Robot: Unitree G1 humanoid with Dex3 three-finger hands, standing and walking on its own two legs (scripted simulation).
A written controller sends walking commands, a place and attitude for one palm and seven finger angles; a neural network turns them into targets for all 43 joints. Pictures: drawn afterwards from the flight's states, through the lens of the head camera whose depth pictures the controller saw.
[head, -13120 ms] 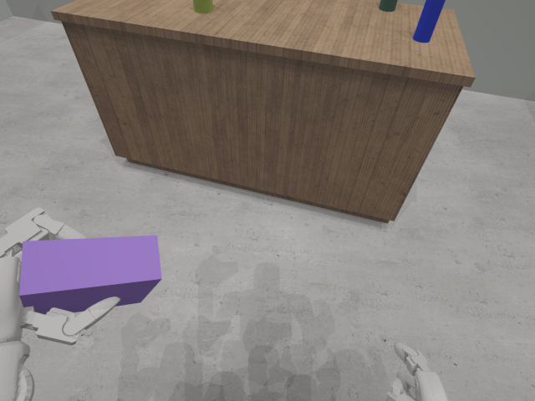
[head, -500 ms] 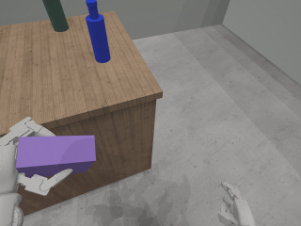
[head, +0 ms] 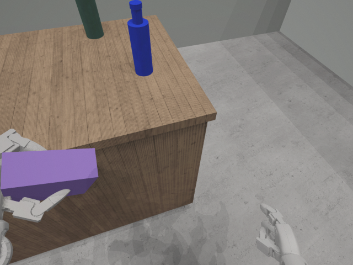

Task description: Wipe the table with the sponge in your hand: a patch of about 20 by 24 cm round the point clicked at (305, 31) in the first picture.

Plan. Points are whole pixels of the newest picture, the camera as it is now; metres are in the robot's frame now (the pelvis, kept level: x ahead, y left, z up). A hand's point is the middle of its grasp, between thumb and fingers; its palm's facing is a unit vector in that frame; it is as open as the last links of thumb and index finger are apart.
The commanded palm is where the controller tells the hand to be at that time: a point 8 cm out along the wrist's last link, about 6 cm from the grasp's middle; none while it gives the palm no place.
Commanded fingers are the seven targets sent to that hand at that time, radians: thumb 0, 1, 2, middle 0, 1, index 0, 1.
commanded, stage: shuffle to correct the standing spot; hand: left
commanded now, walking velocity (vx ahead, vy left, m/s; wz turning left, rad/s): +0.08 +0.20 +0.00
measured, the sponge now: (64, 175) +0.23 +0.22 +0.14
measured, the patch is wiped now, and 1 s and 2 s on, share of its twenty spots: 0.00 0.00 0.00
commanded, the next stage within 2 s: come to a stop and stand still in 1.36 s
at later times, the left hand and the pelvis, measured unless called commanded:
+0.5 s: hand (33, 156) +0.25 +0.26 +0.18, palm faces +0.32 -0.81 -0.49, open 9.5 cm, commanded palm +0.18 +0.31 +0.19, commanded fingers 0.00 0.10 1.30 -1.20 -1.60 -1.20 -1.60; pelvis +0.01 +0.04 +0.00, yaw -1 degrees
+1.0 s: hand out of the picture +0.28 +0.38 +0.17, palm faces +0.36 -0.82 -0.45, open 9.5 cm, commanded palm +0.21 +0.42 +0.19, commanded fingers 0.00 0.10 1.30 -1.20 -1.60 -1.20 -1.60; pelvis +0.05 +0.14 -0.01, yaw -1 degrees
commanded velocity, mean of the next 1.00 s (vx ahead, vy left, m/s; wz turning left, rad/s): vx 0.07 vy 0.20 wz -0.05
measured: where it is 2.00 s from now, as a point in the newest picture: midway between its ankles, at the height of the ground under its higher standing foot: outside the picture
